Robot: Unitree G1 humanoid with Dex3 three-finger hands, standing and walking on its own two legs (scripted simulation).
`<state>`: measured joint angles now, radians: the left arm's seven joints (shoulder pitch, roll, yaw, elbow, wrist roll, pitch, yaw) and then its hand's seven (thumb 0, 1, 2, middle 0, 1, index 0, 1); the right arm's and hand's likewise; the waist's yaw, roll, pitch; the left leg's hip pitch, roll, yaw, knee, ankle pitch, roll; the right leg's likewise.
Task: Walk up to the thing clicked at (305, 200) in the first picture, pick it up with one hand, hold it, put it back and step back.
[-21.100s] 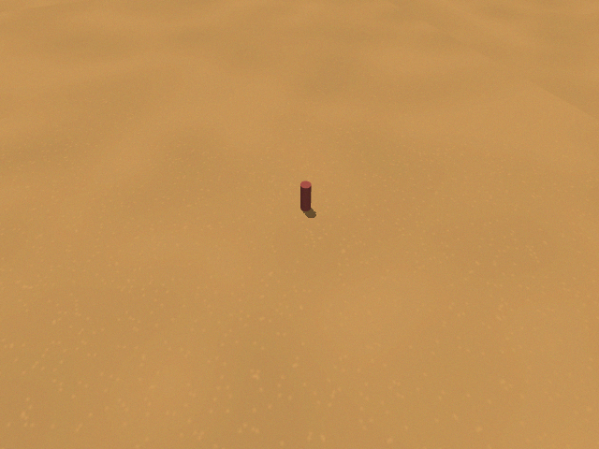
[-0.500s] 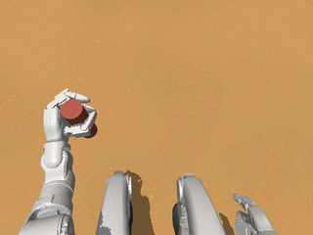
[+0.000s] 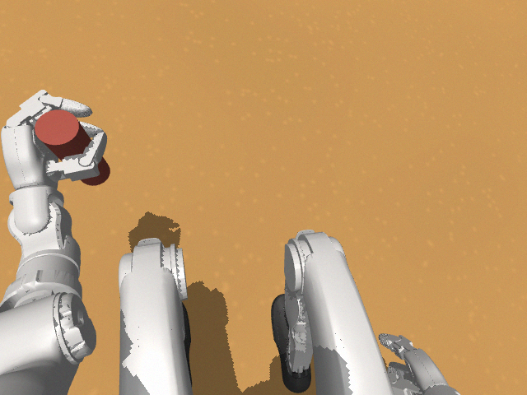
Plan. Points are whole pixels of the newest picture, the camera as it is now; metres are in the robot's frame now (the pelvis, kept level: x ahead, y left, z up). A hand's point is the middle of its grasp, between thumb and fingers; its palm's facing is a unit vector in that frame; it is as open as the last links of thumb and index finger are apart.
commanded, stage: crouch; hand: left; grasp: from the side
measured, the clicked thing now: (78, 153) +0.46 +0.26 -0.07
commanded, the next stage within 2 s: lower in 0.72 s
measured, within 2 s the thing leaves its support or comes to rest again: neither
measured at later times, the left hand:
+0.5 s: hand (93, 156) +0.48 +0.26 -0.12, palm faces +0.19 -0.98 -0.01, open 6.7 cm
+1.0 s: hand (106, 163) +0.49 +0.25 -0.17, palm faces +0.21 -0.98 +0.00, open 6.6 cm
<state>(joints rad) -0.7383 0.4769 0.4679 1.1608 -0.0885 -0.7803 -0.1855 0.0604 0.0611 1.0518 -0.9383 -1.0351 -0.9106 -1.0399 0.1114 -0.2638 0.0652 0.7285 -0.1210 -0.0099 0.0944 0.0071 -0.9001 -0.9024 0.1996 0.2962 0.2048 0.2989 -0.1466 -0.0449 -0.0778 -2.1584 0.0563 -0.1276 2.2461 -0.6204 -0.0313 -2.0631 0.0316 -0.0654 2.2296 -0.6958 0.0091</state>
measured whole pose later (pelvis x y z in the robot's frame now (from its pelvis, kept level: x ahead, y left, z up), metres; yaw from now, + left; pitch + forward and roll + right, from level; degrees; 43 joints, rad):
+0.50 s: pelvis +0.01 +0.01 -0.06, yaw -4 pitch +27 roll -9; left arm -0.72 0.59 0.54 1.15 -0.11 -0.77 -0.23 0.06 0.07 1.04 -0.93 -1.04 -0.91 -1.05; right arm 0.05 -0.30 0.16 0.70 -0.18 0.02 0.11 0.00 -0.90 -0.90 0.20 0.30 0.21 0.30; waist -0.18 -0.08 0.03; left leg -2.28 0.06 -0.21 2.47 -0.67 -0.03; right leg -2.16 0.06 -0.12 2.40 -0.73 0.03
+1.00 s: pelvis +0.00 +0.01 -0.08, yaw -7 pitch +21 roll -11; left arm -0.72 0.69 0.55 1.25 -0.12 -0.83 -0.16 0.06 0.07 1.04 -0.94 -1.04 -0.91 -1.05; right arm -0.02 -0.33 0.28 0.64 -0.22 0.05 0.13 0.00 -0.91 -0.90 0.20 0.30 0.21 0.30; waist -0.22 -0.13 0.14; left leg -2.28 0.05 -0.28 2.56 -0.67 -0.04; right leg -2.14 0.09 -0.17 2.44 -0.70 0.04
